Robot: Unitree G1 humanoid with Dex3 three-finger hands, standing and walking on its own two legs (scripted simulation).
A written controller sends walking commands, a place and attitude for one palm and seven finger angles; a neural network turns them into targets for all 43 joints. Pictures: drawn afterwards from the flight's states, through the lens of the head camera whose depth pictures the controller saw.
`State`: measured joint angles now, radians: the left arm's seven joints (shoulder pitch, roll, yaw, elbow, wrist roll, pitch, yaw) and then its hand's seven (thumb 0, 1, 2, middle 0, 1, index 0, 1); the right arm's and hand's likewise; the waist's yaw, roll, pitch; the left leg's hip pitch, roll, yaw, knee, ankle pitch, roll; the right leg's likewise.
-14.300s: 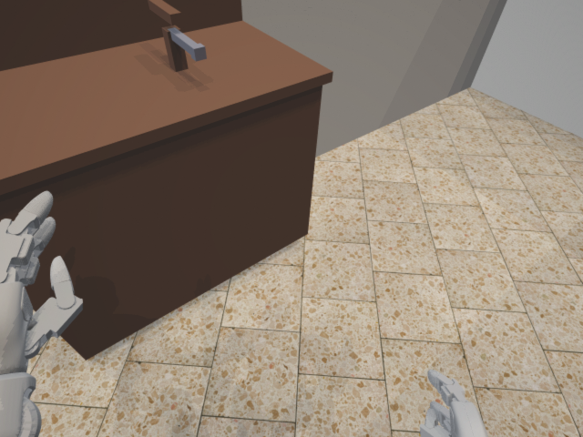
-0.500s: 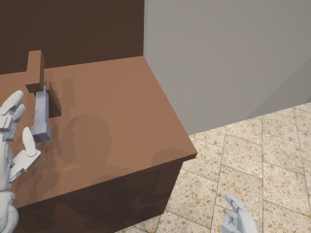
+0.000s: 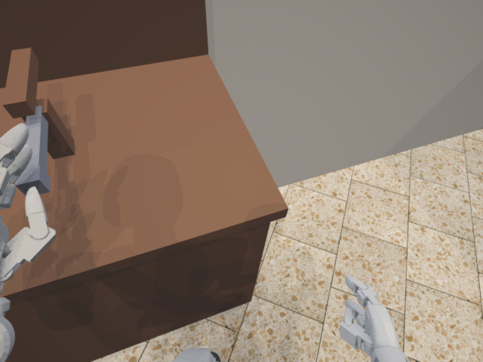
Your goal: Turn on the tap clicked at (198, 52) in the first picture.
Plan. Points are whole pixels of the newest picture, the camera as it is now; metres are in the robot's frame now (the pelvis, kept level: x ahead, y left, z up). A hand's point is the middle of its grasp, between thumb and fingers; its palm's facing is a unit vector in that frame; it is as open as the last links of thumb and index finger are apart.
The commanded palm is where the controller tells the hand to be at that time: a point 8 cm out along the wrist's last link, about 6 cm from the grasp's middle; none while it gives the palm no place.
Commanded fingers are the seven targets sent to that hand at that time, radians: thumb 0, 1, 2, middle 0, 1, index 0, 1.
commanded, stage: come to a stop and stand still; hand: left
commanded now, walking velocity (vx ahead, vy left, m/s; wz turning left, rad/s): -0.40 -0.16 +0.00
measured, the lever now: (33, 181) +0.30 +0.32 +0.14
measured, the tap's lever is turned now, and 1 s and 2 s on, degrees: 0 0 0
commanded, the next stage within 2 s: look again from close up in 0.94 s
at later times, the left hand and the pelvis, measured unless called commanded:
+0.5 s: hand out of the picture +0.21 +0.28 +0.19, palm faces +0.45 -0.80 -0.39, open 7.4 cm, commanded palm +0.13 +0.29 +0.18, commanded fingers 0.00 0.90 0.90 -0.20 -0.30 -0.20 -0.30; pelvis -0.03 +0.01 +0.00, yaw -1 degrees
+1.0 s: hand (17, 251) +0.20 +0.27 +0.16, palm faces +0.39 -0.87 -0.31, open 7.4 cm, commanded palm +0.14 +0.31 +0.18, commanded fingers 0.00 0.90 0.90 -0.20 -0.30 -0.20 -0.30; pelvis -0.02 +0.03 +0.01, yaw +0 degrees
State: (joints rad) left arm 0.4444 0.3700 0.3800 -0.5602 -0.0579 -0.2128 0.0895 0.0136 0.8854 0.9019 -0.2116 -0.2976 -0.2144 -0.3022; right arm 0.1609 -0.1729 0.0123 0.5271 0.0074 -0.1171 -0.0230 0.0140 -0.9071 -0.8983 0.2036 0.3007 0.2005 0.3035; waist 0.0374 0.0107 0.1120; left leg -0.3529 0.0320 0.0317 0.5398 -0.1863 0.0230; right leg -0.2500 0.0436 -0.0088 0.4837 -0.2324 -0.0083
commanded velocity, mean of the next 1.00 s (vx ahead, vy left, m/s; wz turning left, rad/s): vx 0.01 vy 0.03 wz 0.00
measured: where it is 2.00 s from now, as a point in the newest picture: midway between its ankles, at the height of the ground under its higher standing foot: outside the picture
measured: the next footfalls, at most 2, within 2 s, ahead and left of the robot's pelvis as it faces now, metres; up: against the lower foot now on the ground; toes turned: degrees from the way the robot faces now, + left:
left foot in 0.22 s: +0.02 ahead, +0.09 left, +0.00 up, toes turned +0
